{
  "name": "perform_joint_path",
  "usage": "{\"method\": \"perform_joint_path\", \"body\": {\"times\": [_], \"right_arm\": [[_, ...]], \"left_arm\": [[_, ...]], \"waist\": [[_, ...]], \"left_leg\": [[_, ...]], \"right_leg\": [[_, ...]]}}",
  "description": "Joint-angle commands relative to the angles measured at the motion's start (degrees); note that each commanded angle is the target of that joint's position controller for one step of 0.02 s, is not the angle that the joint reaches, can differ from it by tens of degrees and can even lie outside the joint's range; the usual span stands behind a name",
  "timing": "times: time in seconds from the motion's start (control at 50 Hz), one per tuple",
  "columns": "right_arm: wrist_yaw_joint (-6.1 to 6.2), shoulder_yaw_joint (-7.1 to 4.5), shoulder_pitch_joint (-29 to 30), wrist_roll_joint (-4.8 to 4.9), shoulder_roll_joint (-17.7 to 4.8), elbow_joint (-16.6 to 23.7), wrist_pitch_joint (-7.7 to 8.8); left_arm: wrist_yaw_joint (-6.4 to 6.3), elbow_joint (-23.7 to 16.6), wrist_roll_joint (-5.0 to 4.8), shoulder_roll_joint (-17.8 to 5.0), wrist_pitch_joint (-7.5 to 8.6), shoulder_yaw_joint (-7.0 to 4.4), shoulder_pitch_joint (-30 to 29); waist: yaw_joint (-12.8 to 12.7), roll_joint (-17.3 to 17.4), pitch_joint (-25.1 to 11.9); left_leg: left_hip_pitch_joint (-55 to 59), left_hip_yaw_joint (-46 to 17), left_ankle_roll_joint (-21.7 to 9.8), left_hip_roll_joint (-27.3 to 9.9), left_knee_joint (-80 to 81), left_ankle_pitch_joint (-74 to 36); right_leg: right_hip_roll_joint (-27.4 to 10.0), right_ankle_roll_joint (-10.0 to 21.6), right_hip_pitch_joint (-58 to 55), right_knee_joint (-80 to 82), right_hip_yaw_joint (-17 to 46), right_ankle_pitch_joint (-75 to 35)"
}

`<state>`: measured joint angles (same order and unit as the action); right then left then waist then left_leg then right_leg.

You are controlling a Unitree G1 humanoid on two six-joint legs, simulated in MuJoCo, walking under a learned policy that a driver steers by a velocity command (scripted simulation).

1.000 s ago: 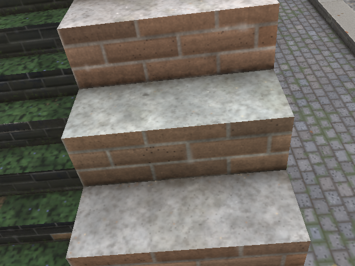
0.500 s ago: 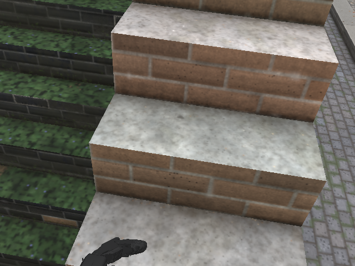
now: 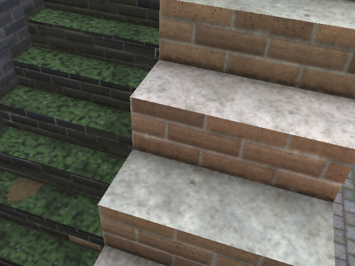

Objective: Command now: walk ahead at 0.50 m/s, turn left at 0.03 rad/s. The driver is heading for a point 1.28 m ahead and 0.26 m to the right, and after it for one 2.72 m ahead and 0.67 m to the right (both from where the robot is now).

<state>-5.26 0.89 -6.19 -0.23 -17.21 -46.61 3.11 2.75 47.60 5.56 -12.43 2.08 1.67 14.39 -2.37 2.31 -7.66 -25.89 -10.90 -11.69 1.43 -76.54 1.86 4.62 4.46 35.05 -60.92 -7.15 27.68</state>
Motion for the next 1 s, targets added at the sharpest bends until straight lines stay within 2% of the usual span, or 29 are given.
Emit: {"method": "perform_joint_path", "body": {"times": [0.02,0.08,0.14,0.22,0.26,0.28,0.3,0.32,0.36,0.38,0.42,0.48,0.58,0.62,0.66,0.68,0.72,0.76,0.78,0.8,0.82,0.84,0.86,0.88,0.9,0.92,0.94,0.98,1.0], "right_arm": [[-3.45,2.33,3.99,-0.67,6.0,9.55,3.47],[-3.58,2.35,1.34,0.46,3.47,8.72,3.38],[-1.27,2.45,2.46,0.8,3.04,7.86,1.63],[1.97,4.21,4.55,1.9,6.6,8.02,0.74],[2.59,5.09,3.51,2.01,6.69,6.9,1.17],[2.85,3.72,-1.21,3.25,6.36,4.04,0.59],[3.31,2.28,-4.26,3.56,5.08,1.09,0.15],[2.89,0.9,-11.25,2.76,1.58,-3.19,0.32],[3.87,-0.47,-29.58,-2.5,-3.58,-8.01,0.34],[5.08,-0.42,-21.58,-3.35,-5.71,-6.26,1.09],[5.04,1.73,-6.13,-3.02,2.95,-4.41,0.71],[3.05,2.46,-7.9,-2.85,7.69,-7.75,0.48],[2.34,2.62,-12.93,-3.94,3.68,-9.84,1.62],[3.39,1.35,-12.92,-3.41,-0.82,-8.75,1.2],[4.19,1.05,-13.34,-2.01,-1.38,-7.96,0.23],[4.49,0.93,-13.26,-2.45,-1.5,-7.55,-0.13],[5.08,-1.4,-12.29,0.3,-5.68,-6.18,0.12],[5.78,-1.69,-13.91,2.14,-4.89,-7.8,-1.13],[5.72,-1.52,-11.73,3.34,-5.09,-9.05,-0.63],[5.82,-1.71,-17.68,3.34,-5.74,-10.66,-0.86],[6.17,-2.58,-17.44,1.96,-9.91,-10.2,-1.3],[6.2,-3.81,-11.98,1.63,-14.72,-8.33,-1.99],[6.73,-4.71,-8.67,1.17,-16.84,-6.08,-1.5],[5.36,-3.62,-10.06,1.12,-8.26,-1.83,-0.82],[3.3,-3.87,-2.94,0.49,-6.57,-0.06,0.21],[1.43,-2.14,9.99,-1.46,1.64,6.71,1.65],[-0.55,0.21,12.92,-2.03,7.3,10.1,3.25],[-2.8,1.83,12.78,-2.26,7.38,12.0,4.73],[-2.56,2.56,6.51,-1.53,8.4,11.45,3.93]], "left_arm": [[1.31,2.01,-3.45,3.06,3.68,1.77,0.25],[0.8,3.37,-2.92,2.43,5.44,1.42,0.73],[-0.26,3.88,-2.67,2.6,6.58,1.16,0.76],[-1.78,3.66,-2.98,-0.33,5.08,0.3,3.1],[-3.91,3.27,-6.79,-5.4,3.24,-1.54,2.27],[-4.38,5.64,-7.0,-5.9,2.53,-1.89,4.66],[-3.67,5.92,-6.25,-9.95,2.62,-3.14,4.84],[-2.15,5.25,-5.34,-8.01,3.43,-2.64,-0.27],[1.3,2.74,-7.21,4.78,6.69,0.02,-5.72],[2.55,2.21,-8.29,2.51,7.26,-0.38,-2.48],[2.08,0.33,-6.29,2.36,7.04,0.2,-6.72],[1.15,-0.31,-7.14,1.99,4.97,0.88,-5.69],[-0.43,-3.96,-8.69,5.93,2.8,2.73,-10.54],[-1.27,-5.97,-8.19,7.05,2.53,3.12,-11.22],[-2.77,-10.97,-8.23,8.99,1.47,4.56,-19.63],[-3.21,-12.31,-8.32,9.31,0.94,4.74,-21.01],[-3.81,-16.41,-7.86,8.1,0.88,4.83,-23.47],[-2.91,-18.19,-7.89,6.58,0.26,5.16,-27.19],[-1.78,-17.89,-8.95,5.72,0.13,4.63,-24.65],[-1.46,-15.46,-7.78,3.94,-0.01,3.14,-20.52],[-0.71,-13.1,-6.85,0.97,0.0,1.12,-12.17],[0.48,-11.17,-6.34,-2.42,0.27,-0.74,-2.44],[2.07,-9.18,-5.49,-5.61,0.09,-2.13,2.65],[1.01,-8.27,-5.02,-12.67,-0.67,-4.81,4.36],[-0.9,-6.54,-3.75,-15.12,-1.51,-5.11,7.68],[-2.86,-4.31,-2.62,-13.42,-0.94,-3.58,9.15],[-2.89,-2.67,-1.74,-5.37,-0.33,-0.7,7.22],[-0.61,1.04,-2.7,6.98,0.55,2.37,3.76],[-0.01,1.47,-3.58,6.78,1.18,2.13,0.97]], "waist": [[6.56,-4.04,9.8],[8.02,0.77,8.05],[7.56,0.04,8.84],[4.03,-9.74,7.74],[3.9,-12.53,5.46],[5.47,-10.01,4.61],[5.76,-11.26,3.7],[8.41,-10.11,4.71],[10.86,7.73,-4.54],[5.11,9.01,-4.12],[-1.51,3.74,6.81],[-2.08,0.92,8.78],[0.76,0.92,8.89],[0.53,0.44,10.04],[1.7,2.11,12.33],[1.98,3.74,11.46],[1.48,7.63,10.21],[2.65,7.11,8.36],[0.22,9.46,6.02],[1.16,10.42,1.4],[-2.9,14.13,-2.7],[-8.74,14.81,-7.15],[-11.11,12.25,-8.83],[-6.35,-9.97,-12.7],[-6.04,-14.68,-16.12],[-5.59,-16.86,-6.07],[-1.59,-14.98,-0.47],[4.76,-6.95,10.38],[7.86,-5.31,10.43]], "left_leg": [[-23.23,-5.57,2.55,6.35,-35.68,6.85],[-24.9,-2.84,3.97,4.86,-36.2,2.89],[-22.53,6.08,5.63,2.38,-28.47,1.39],[-24.19,9.9,8.13,-2.88,-9.29,5.34],[1.65,16.88,7.37,-1.33,30.39,22.52],[12.81,24.71,8.32,2.94,39.93,17.19],[19.48,22.98,9.26,2.75,45.02,18.33],[23.87,14.03,9.01,-1.77,43.96,13.55],[38.21,-37.89,4.0,-24.84,64.51,41.36],[32.35,-50.63,1.64,-30.08,71.03,55.92],[17.89,-26.86,2.08,-24.96,63.9,43.6],[6.6,-5.53,2.75,-17.56,60.58,34.18],[14.28,1.64,4.91,-21.76,60.46,26.24],[12.72,4.42,5.24,-22.74,61.18,26.95],[9.69,7.24,4.22,-23.63,66.45,27.25],[10.83,8.2,3.09,-23.89,67.75,25.17],[10.99,14.78,2.3,-23.64,75.61,23.61],[11.07,19.97,2.68,-21.85,80.43,15.36],[3.8,26.63,1.38,-17.35,81.21,-1.17],[9.43,25.85,-1.39,-17.38,74.5,-27.84],[17.39,26.0,-2.57,-20.11,66.83,-58.06],[24.62,26.6,-2.3,-20.21,54.38,-73.69],[23.74,22.8,-2.1,-18.96,42.44,-64.03],[3.27,18.62,2.31,-8.27,24.52,-26.64],[-7.16,8.04,4.28,2.76,-3.19,4.01],[-20.69,-0.11,4.22,3.27,-31.9,5.12],[-29.11,-0.91,2.87,2.14,-43.59,3.81],[-34.25,4.32,0.68,-0.1,-51.45,6.01],[-36.13,4.44,0.59,-0.07,-56.01,8.43]], "right_leg": [[-17.34,10.34,-5.95,37.75,43.21,18.08],[-16.98,9.16,-7.9,36.1,33.72,12.65],[-17.11,10.9,-1.82,36.82,24.78,10.0],[-18.13,11.2,-6.38,37.59,21.23,5.92],[-12.21,10.3,2.28,38.59,12.67,1.17],[-10.38,11.33,4.96,36.0,11.52,4.98],[-11.85,12.34,2.05,33.54,13.44,6.79],[-10.59,11.57,5.58,18.23,12.61,3.88],[2.32,4.51,28.3,-30.67,18.56,-7.84],[0.14,1.35,33.5,-50.85,21.39,-9.96],[-2.57,-2.74,40.85,-68.34,15.23,-15.01],[-3.3,-1.48,36.2,-67.3,14.23,-16.96],[-3.33,0.3,52.36,-78.47,14.4,-21.48],[-4.96,-1.74,53.19,-74.15,13.61,-22.89],[-6.61,-3.45,55.43,-70.91,9.19,-18.08],[-7.16,-4.11,55.72,-71.97,7.95,-17.96],[-10.88,-2.99,48.32,-55.89,4.11,-12.29],[-11.91,-0.29,32.56,-36.24,-1.51,-9.82],[-8.62,2.27,11.19,-23.3,-7.0,-7.6],[-3.18,3.63,3.17,-21.7,-10.63,0.26],[-0.49,4.74,-0.54,-22.03,-11.82,2.47],[1.45,5.4,-6.06,-11.28,-7.38,5.15],[1.27,5.85,-13.17,4.12,4.41,-0.78],[-9.09,14.95,-24.52,26.37,45.02,23.34],[-17.25,15.27,-28.2,50.94,76.31,53.11],[-20.79,8.72,-23.46,56.14,77.48,38.18],[-19.01,6.82,-17.58,49.03,68.54,31.07],[-11.33,5.37,-5.04,38.39,45.68,18.09],[-9.43,3.91,-6.04,37.0,37.63,13.97]]}}
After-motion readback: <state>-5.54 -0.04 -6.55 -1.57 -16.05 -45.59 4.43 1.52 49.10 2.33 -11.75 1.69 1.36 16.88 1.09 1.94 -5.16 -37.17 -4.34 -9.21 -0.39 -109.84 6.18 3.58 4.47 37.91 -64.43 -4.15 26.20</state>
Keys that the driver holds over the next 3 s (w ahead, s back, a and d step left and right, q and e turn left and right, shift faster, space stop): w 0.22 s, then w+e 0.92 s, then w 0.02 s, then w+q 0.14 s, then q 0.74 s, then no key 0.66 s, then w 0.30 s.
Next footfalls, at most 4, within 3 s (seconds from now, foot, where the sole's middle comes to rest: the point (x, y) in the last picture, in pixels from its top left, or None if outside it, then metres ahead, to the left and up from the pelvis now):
0.34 left None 0.16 0.14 -0.69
0.84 right None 0.31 -0.18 -0.49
1.56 left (217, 199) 0.60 -0.07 -0.28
2.02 right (250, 225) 0.52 -0.15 -0.28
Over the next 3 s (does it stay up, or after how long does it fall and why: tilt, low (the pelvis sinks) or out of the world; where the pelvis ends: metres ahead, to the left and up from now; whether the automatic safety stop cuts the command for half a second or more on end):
stays up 0.56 -0.07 0.49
